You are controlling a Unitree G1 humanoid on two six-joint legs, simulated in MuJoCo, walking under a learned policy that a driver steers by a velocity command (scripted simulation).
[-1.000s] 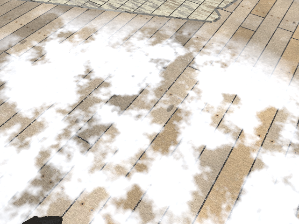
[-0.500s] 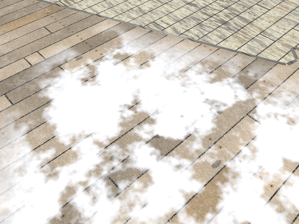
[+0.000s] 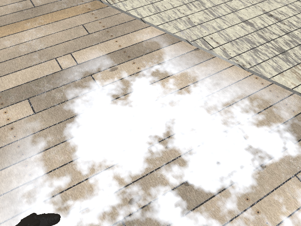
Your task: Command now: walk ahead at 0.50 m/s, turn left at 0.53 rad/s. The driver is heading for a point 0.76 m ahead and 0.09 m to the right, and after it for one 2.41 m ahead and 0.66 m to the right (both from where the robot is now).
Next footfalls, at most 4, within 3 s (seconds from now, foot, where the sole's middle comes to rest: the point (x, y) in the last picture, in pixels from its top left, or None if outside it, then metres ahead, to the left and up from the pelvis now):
0.16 right None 0.28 -0.15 -0.78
0.68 left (114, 206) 0.54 0.12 -0.78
1.22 right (166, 149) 0.82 -0.13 -0.78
1.70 left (135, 121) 1.00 0.02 -0.78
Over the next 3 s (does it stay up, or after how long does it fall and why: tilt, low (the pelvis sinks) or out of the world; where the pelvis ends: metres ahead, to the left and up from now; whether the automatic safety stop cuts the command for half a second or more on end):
stays up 1.06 -0.16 -0.01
